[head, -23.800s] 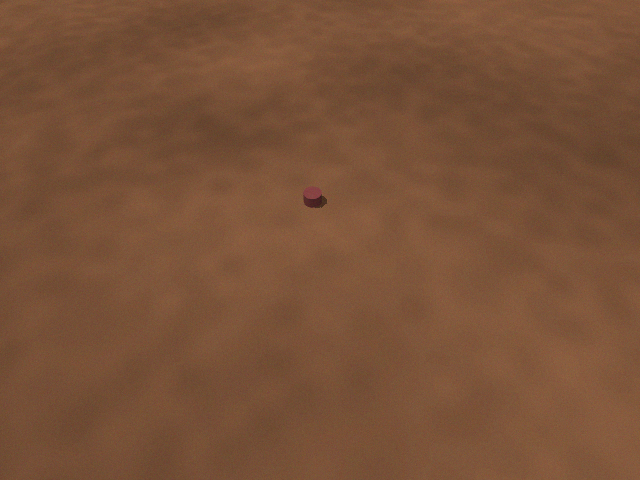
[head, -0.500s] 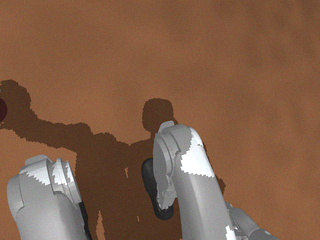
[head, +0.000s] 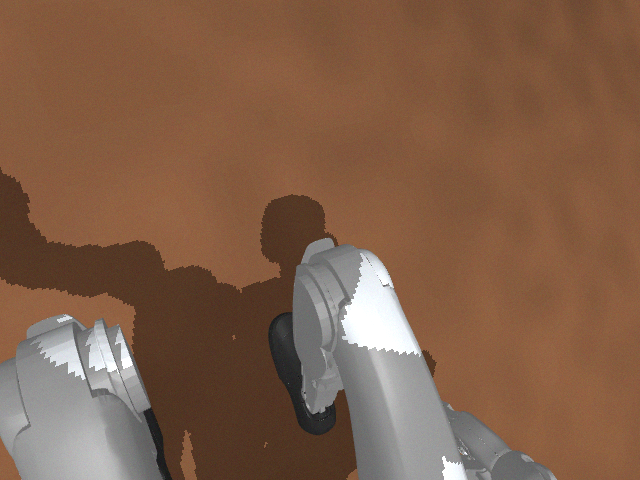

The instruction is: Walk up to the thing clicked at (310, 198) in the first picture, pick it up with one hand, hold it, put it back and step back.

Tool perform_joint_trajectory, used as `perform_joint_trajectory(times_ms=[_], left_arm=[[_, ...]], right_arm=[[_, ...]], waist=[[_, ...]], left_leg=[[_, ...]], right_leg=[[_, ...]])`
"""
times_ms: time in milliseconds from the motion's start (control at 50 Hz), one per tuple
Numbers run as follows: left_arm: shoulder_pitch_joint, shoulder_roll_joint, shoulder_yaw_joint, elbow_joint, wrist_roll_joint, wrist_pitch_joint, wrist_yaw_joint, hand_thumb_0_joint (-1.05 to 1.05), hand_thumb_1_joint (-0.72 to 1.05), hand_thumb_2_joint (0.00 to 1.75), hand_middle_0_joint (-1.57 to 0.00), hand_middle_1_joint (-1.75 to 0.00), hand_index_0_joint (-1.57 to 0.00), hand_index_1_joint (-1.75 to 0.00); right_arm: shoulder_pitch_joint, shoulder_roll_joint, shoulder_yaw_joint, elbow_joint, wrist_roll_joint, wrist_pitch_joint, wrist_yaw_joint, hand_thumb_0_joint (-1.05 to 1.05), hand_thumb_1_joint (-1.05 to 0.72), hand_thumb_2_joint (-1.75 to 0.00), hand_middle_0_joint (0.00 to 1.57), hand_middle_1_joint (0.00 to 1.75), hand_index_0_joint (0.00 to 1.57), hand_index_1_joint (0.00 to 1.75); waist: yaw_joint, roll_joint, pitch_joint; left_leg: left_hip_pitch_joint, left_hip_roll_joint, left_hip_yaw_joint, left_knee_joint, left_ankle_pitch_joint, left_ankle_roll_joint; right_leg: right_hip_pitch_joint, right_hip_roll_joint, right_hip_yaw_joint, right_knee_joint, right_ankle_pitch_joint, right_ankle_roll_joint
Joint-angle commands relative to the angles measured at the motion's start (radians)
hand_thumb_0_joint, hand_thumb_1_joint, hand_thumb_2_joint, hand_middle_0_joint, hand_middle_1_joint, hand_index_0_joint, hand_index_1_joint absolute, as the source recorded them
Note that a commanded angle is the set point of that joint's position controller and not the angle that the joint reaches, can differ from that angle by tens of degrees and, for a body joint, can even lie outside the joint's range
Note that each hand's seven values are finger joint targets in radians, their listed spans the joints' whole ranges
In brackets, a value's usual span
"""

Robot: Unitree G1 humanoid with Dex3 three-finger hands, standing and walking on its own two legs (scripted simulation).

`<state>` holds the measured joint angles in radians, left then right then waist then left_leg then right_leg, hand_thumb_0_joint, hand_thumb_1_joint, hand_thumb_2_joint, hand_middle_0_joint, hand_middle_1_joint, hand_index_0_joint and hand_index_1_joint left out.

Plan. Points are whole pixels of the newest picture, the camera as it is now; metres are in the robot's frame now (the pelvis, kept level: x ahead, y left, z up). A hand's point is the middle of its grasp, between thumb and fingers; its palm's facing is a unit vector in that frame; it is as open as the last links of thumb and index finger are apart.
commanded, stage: open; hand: left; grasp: from above
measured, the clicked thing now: out of the picture +0.43 +0.33 -0.27
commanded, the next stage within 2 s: withdraw in 0.84 s
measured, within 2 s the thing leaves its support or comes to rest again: neither
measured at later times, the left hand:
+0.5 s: hand out of the picture +0.43 +0.32 -0.24, palm faces -0.45 -0.15 -0.88, open 13.2 cm
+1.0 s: hand out of the picture +0.43 +0.32 -0.24, palm faces -0.46 -0.15 -0.88, open 13.8 cm
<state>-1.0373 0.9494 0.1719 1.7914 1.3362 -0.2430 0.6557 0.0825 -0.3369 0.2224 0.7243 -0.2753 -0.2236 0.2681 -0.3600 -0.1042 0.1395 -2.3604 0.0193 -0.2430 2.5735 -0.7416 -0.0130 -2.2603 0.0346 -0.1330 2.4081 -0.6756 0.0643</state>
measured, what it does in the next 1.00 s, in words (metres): stands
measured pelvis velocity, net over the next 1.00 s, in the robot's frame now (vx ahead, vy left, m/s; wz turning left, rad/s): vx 0.00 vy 0.00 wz -0.01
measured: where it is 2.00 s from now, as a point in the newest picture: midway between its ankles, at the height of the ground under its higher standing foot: (234, 433)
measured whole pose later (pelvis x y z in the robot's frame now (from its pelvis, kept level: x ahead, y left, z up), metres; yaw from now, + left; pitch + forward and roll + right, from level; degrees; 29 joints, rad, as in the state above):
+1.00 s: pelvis +0.00 +0.00 +0.00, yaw -1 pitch +28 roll -14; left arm -1.04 0.98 0.15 1.78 1.32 -0.24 0.64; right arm 0.08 -0.35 0.25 0.71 -0.28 -0.24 0.29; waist -0.37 -0.11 0.15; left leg -2.35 0.02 -0.26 2.57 -0.73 -0.01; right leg -2.25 0.04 -0.15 2.39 -0.66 0.07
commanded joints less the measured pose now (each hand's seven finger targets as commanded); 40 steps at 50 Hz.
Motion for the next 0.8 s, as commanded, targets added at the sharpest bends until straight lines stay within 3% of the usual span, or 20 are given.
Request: perform_joint_trajectory(times_ms=[0, 80, 120, 140, 160, 180, 260, 280, 300, 320, 360, 380, 500, 540, 580, 620, 680, 720, 740, 780], left_arm=[[-0.258, 0.243, -0.005, -0.096, -0.015, 0.005, 0.035, 0.00, 0.47, 0.89, -0.78, -0.90, -0.81, -0.87], [-0.255, 0.281, 0.018, -0.104, -0.014, -0.002, 0.043, 0.00, 0.15, 0.81, -0.46, -0.91, -0.50, -0.87], [-0.255, 0.243, -0.016, -0.115, -0.014, -0.004, 0.041, 0.00, -0.01, 0.80, -0.37, -0.91, -0.41, -0.88], [-0.265, 0.289, 0.013, -0.120, -0.019, -0.008, 0.049, 0.00, -0.09, 0.82, -0.33, -0.93, -0.37, -0.90], [-0.266, 0.255, -0.019, -0.132, -0.017, -0.007, 0.045, 0.00, -0.17, 0.82, -0.29, -0.93, -0.32, -0.89], [-0.249, 0.263, -0.006, -0.110, -0.016, -0.002, 0.047, 0.00, -0.25, 0.83, -0.26, -0.94, -0.29, -0.91], [-0.274, 0.218, -0.046, -0.136, -0.031, 0.001, 0.048, 0.00, -0.38, 0.88, -0.16, -0.98, -0.18, -0.95], [-0.250, 0.284, 0.009, -0.149, -0.031, 0.003, 0.059, 0.00, -0.40, 0.91, -0.14, -1.00, -0.16, -0.98], [-0.226, 0.248, -0.018, -0.099, -0.021, 0.015, 0.052, 0.00, -0.43, 0.94, -0.12, -1.03, -0.14, -1.01], [-0.222, 0.257, -0.003, -0.106, -0.023, 0.018, 0.054, 0.00, -0.44, 0.96, -0.11, -1.05, -0.13, -1.03], [-0.222, 0.246, -0.008, -0.104, -0.025, 0.024, 0.049, 0.00, -0.47, 0.98, -0.08, -1.07, -0.10, -1.05], [-0.250, 0.214, -0.034, -0.102, -0.031, 0.027, 0.041, 0.00, -0.49, 0.99, -0.08, -1.06, -0.09, -1.05], [-0.223, 0.235, -0.014, -0.118, -0.045, 0.027, 0.014, 0.00, -0.49, 0.97, -0.06, -1.07, -0.08, -1.05], [-0.254, 0.193, -0.053, -0.138, -0.052, 0.020, 0.005, 0.00, -0.50, 0.95, -0.06, -1.07, -0.08, -1.04], [-0.242, 0.218, -0.037, -0.114, -0.049, 0.017, 0.000, 0.00, -0.48, 0.95, -0.06, -1.07, -0.08, -1.04], [-0.233, 0.247, -0.012, -0.139, -0.044, 0.009, 0.002, 0.00, -0.49, 0.95, -0.06, -1.06, -0.08, -1.04], [-0.228, 0.213, -0.032, -0.110, -0.034, 0.002, -0.003, 0.00, -0.48, 0.94, -0.06, -1.06, -0.08, -1.03], [-0.272, 0.232, -0.037, -0.150, -0.043, -0.009, 0.001, 0.00, -0.48, 0.94, -0.06, -1.07, -0.08, -1.04], [-0.255, 0.259, -0.013, -0.151, -0.041, -0.009, 0.008, 0.00, -0.48, 0.94, -0.06, -1.06, -0.08, -1.04], [-0.240, 0.241, -0.029, -0.146, -0.038, -0.008, 0.013, 0.00, -0.48, 0.95, -0.06, -1.06, -0.08, -1.03]], right_arm=[[0.191, -0.319, -0.080, 0.008, 0.000, 0.000, -0.012, 0.00, -0.89, -0.90, 0.20, 0.30, 0.20, 0.30], [0.193, -0.319, -0.066, 0.011, -0.009, -0.003, -0.011, 0.00, -0.89, -0.90, 0.20, 0.30, 0.20, 0.30], [0.183, -0.323, -0.073, -0.001, -0.010, -0.005, -0.010, 0.00, -0.89, -0.90, 0.20, 0.30, 0.20, 0.30], [0.183, -0.323, -0.070, 0.015, -0.009, -0.004, -0.012, 0.00, -0.89, -0.90, 0.20, 0.30, 0.20, 0.30], [0.173, -0.322, -0.071, 0.003, -0.008, -0.007, -0.011, 0.00, -0.89, -0.90, 0.20, 0.30, 0.20, 0.30], [0.190, -0.323, -0.066, 0.009, -0.012, -0.009, -0.010, 0.00, -0.89, -0.90, 0.20, 0.30, 0.20, 0.30], [0.184, -0.318, -0.067, 0.017, -0.006, -0.019, -0.003, 0.00, -0.89, -0.90, 0.20, 0.30, 0.20, 0.30], [0.184, -0.334, -0.071, 0.014, -0.008, -0.016, -0.004, 0.00, -0.89, -0.90, 0.20, 0.30, 0.20, 0.30], [0.187, -0.328, -0.069, 0.007, -0.005, -0.018, -0.001, 0.00, -0.89, -0.90, 0.20, 0.30, 0.20, 0.30], [0.181, -0.328, -0.071, 0.015, -0.011, -0.017, -0.001, 0.00, -0.89, -0.90, 0.20, 0.30, 0.20, 0.30], [0.180, -0.324, -0.071, 0.008, -0.010, -0.011, 0.000, 0.00, -0.89, -0.90, 0.20, 0.30, 0.20, 0.30], [0.174, -0.320, -0.066, 0.002, -0.006, -0.017, 0.002, 0.00, -0.89, -0.90, 0.20, 0.30, 0.20, 0.30], [0.186, -0.330, -0.078, 0.004, 0.001, -0.021, 0.004, 0.00, -0.89, -0.90, 0.20, 0.30, 0.20, 0.30], [0.169, -0.317, -0.070, -0.008, 0.003, -0.023, 0.004, 0.00, -0.89, -0.90, 0.20, 0.30, 0.20, 0.30], [0.190, -0.327, -0.074, -0.003, 0.003, -0.021, 0.007, 0.00, -0.89, -0.90, 0.20, 0.30, 0.20, 0.30], [0.203, -0.335, -0.079, -0.001, 0.005, -0.016, 0.004, 0.00, -0.89, -0.90, 0.20, 0.30, 0.20, 0.30], [0.195, -0.317, -0.061, -0.005, -0.003, -0.016, 0.009, 0.00, -0.89, -0.90, 0.20, 0.30, 0.20, 0.30], [0.190, -0.332, -0.070, -0.007, 0.006, -0.018, 0.007, 0.00, -0.89, -0.90, 0.20, 0.30, 0.20, 0.30], [0.200, -0.331, -0.067, -0.002, 0.000, -0.018, 0.006, 0.00, -0.89, -0.90, 0.20, 0.30, 0.20, 0.30], [0.184, -0.327, -0.067, -0.003, 0.005, -0.016, 0.003, 0.00, -0.89, -0.90, 0.20, 0.30, 0.20, 0.30]], waist=[[-0.042, 0.448, -0.638], [-0.038, 0.456, -0.646], [-0.035, 0.470, -0.647], [-0.036, 0.464, -0.652], [-0.038, 0.470, -0.659], [-0.043, 0.462, -0.653], [-0.041, 0.481, -0.654], [-0.023, 0.501, -0.696], [-0.036, 0.505, -0.653], [-0.024, 0.503, -0.657], [-0.032, 0.485, -0.646], [-0.043, 0.485, -0.625], [-0.035, 0.489, -0.652], [-0.040, 0.500, -0.649], [-0.054, 0.471, -0.618], [-0.036, 0.497, -0.655], [-0.059, 0.467, -0.618], [-0.054, 0.499, -0.637], [-0.044, 0.488, -0.665], [-0.035, 0.490, -0.668]], left_leg=[[0.454, 0.015, 0.114, -0.255, 0.227, 0.027], [0.462, 0.017, 0.104, -0.268, 0.225, 0.024], [0.468, 0.017, 0.109, -0.274, 0.217, 0.023], [0.459, 0.019, 0.105, -0.266, 0.210, 0.025], [0.461, 0.020, 0.106, -0.260, 0.214, 0.025], [0.462, 0.018, 0.111, -0.257, 0.223, 0.026], [0.485, 0.021, 0.101, -0.263, 0.237, 0.019], [0.511, 0.022, 0.095, -0.278, 0.254, 0.014], [0.505, 0.021, 0.096, -0.271, 0.252, 0.012], [0.495, 0.022, 0.097, -0.282, 0.249, 0.012], [0.465, 0.021, 0.102, -0.273, 0.241, 0.019], [0.464, 0.018, 0.100, -0.273, 0.232, 0.018], [0.496, 0.020, 0.093, -0.282, 0.253, 0.015], [0.499, 0.019, 0.094, -0.283, 0.242, 0.015], [0.472, 0.019, 0.095, -0.276, 0.225, 0.019], [0.506, 0.018, 0.090, -0.289, 0.260, 0.013], [0.491, 0.019, 0.094, -0.271, 0.264, 0.017], [0.497, 0.019, 0.101, -0.269, 0.258, 0.019], [0.509, 0.019, 0.101, -0.269, 0.272, 0.019], [0.500, 0.020, 0.100, -0.267, 0.272, 0.016]], right_leg=[[0.355, 0.043, -0.121, -0.199, 0.262, -0.076], [0.366, 0.044, -0.129, -0.200, 0.256, -0.077], [0.365, 0.047, -0.124, -0.206, 0.248, -0.079], [0.366, 0.047, -0.129, -0.208, 0.245, -0.077], [0.372, 0.049, -0.119, -0.205, 0.248, -0.079], [0.380, 0.049, -0.124, -0.203, 0.263, -0.076], [0.357, 0.049, -0.132, -0.196, 0.276, -0.077], [0.380, 0.048, -0.137, -0.197, 0.282, -0.079], [0.352, 0.045, -0.137, -0.184, 0.283, -0.080], [0.357, 0.046, -0.139, -0.194, 0.275, -0.079], [0.365, 0.050, -0.131, -0.205, 0.273, -0.078], [0.345, 0.044, -0.133, -0.196, 0.269, -0.078], [0.361, 0.045, -0.133, -0.200, 0.281, -0.080], [0.351, 0.043, -0.133, -0.202, 0.275, -0.081], [0.343, 0.042, -0.136, -0.203, 0.262, -0.077], [0.362, 0.040, -0.135, -0.199, 0.281, -0.081], [0.356, 0.042, -0.139, -0.195, 0.294, -0.075], [0.372, 0.044, -0.126, -0.204, 0.290, -0.079], [0.391, 0.045, -0.129, -0.210, 0.301, -0.076], [0.381, 0.047, -0.130, -0.202, 0.295, -0.079]])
